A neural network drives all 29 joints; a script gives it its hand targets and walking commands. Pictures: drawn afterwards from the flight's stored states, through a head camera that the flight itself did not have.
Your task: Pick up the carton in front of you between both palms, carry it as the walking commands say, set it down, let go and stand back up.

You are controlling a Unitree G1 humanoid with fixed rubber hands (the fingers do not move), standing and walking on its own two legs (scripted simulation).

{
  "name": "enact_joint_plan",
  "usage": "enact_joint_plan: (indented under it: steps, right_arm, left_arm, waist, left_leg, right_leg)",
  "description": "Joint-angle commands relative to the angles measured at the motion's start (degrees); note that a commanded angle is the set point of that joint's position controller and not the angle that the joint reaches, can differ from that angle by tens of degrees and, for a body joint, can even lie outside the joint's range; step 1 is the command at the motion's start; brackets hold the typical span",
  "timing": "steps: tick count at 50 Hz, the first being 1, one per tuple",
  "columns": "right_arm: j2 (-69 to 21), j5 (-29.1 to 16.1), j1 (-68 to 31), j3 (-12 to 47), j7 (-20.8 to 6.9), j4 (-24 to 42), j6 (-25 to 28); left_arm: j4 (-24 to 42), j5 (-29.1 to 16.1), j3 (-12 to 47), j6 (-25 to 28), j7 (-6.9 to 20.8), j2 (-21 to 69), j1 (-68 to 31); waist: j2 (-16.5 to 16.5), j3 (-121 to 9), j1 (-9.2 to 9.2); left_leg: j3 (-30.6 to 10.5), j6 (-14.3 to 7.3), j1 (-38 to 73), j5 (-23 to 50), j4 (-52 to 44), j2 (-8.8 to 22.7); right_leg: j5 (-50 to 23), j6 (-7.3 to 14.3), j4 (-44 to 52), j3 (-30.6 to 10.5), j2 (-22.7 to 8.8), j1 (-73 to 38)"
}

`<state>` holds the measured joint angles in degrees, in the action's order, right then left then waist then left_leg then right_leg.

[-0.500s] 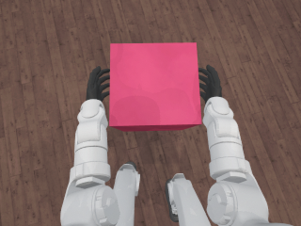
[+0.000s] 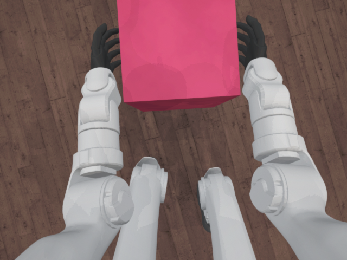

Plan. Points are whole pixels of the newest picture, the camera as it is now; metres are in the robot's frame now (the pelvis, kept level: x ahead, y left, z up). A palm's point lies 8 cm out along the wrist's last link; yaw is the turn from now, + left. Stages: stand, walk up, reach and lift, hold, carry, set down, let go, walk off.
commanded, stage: set down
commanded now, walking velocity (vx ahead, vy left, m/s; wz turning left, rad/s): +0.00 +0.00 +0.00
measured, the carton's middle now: (177, 63) +0.53 +0.06 -0.19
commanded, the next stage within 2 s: none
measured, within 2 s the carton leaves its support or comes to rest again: rests again in 1.12 s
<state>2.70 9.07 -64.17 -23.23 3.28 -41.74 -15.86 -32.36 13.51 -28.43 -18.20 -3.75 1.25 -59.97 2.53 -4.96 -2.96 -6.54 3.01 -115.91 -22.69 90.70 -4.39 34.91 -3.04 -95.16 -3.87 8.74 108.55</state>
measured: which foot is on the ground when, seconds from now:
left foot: down 0.00-1.00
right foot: down 0.00-1.00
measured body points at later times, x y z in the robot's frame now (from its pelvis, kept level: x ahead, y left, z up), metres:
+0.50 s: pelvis -0.02 -0.01 -0.10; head +0.36 +0.03 +0.14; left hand +0.51 +0.22 -0.27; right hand +0.58 -0.07 -0.27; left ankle +0.11 +0.13 -0.49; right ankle +0.05 -0.13 -0.49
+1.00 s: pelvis -0.01 -0.01 -0.13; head +0.37 +0.00 +0.09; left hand +0.52 +0.23 -0.31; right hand +0.58 -0.07 -0.32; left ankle +0.11 +0.13 -0.49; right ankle +0.05 -0.12 -0.49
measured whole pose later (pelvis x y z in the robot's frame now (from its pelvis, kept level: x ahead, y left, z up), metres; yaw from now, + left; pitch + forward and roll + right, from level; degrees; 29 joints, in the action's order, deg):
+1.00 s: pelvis -0.01 -0.01 -0.13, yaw -2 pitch +42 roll +2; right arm 15.6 -0.4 -92.2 -4.4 8.3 -62.2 -13.9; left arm -48.0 5.4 -30.2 -15.2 -0.5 -11.4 -80.8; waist 2.1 19.7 -8.8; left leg -2.8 4.2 -130.1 -29.5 118.2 -0.4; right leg 40.1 -1.9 -124.7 -2.8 11.1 125.8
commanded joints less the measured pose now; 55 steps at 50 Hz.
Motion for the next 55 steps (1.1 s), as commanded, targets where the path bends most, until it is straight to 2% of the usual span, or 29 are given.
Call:
enact_joint_plan:
  steps: [1,11,24,25,28,34,39,48,55]
  right_arm:
    - [-51.24,-6.69,-36.80,27.47,-14.48,-0.78,1.29]
    - [-45.97,-7.50,-45.36,25.02,-13.83,-5.45,1.47]
    - [-40.70,-12.50,-55.86,29.13,-10.33,-7.62,2.29]
    - [-40.30,-12.87,-56.62,29.44,-10.11,-7.65,2.41]
    - [-40.03,-13.22,-57.24,30.32,-9.34,-8.31,2.77]
    - [-41.73,-16.44,-58.97,35.27,-7.57,-4.74,4.18]
    - [-41.79,-15.94,-56.25,34.84,-7.54,-6.46,4.32]
    - [-37.06,-14.72,-56.75,31.76,-8.10,-9.83,4.99]
    - [-32.41,-12.14,-54.32,27.83,-9.04,-15.23,4.75]
  left_arm:
    - [-3.25,-7.38,31.57,0.45,12.55,50.78,-37.34]
    - [-4.88,-7.94,27.86,1.03,12.07,44.91,-47.04]
    - [-5.63,-12.80,26.45,2.25,13.10,36.18,-57.23]
    - [-5.51,-13.26,26.34,2.40,13.27,35.65,-58.07]
    - [-5.72,-14.03,24.65,3.09,14.25,33.75,-59.14]
    - [-5.40,-15.96,23.93,3.87,15.44,31.69,-58.48]
    - [-8.45,-15.76,22.28,3.67,16.79,31.90,-54.75]
    - [-10.98,-14.18,18.85,4.14,17.29,30.03,-54.86]
    - [-15.18,-11.91,15.29,4.29,17.47,27.85,-53.63]
  waist:
    - [-3.24,-62.56,-1.77]
    - [-2.53,-59.05,-2.88]
    - [1.32,-58.01,-6.87]
    - [1.73,-57.52,-7.38]
    - [5.91,-53.22,-9.10]
    - [9.65,-57.06,-12.25]
    - [10.43,-52.48,-12.31]
    - [9.36,-41.16,-11.31]
    - [8.48,-30.49,-9.96]
  left_leg:
    - [9.43,0.57,56.64,21.89,-0.26,-3.29]
    - [10.71,0.42,50.39,19.28,7.81,-2.69]
    - [12.85,0.09,42.09,20.73,18.50,-0.81]
    - [12.96,0.17,40.34,20.51,19.08,-0.69]
    - [12.57,-0.38,33.36,21.08,20.49,-0.40]
    - [12.50,-1.06,32.76,27.06,23.36,0.00]
    - [12.35,-1.16,26.75,25.38,24.34,0.29]
    - [11.32,-1.71,24.01,20.00,24.99,0.71]
    - [10.59,-2.18,20.32,14.07,25.22,0.84]
  right_leg:
    - [-14.10,0.60,7.67,7.98,3.34,-8.24]
    - [-11.04,1.12,-0.07,8.62,2.86,-2.56]
    - [-14.33,1.02,-10.19,8.10,1.86,-6.42]
    - [-14.54,1.16,-10.82,7.83,1.78,-7.25]
    - [-17.49,1.18,-12.80,6.97,1.50,-9.74]
    - [-27.46,0.89,-16.09,5.50,1.04,-16.21]
    - [-29.57,1.11,-17.04,4.46,0.74,-16.27]
    - [-19.27,2.04,-17.03,4.90,0.81,-6.23]
    - [-12.81,2.88,-17.14,4.75,0.29,-1.35]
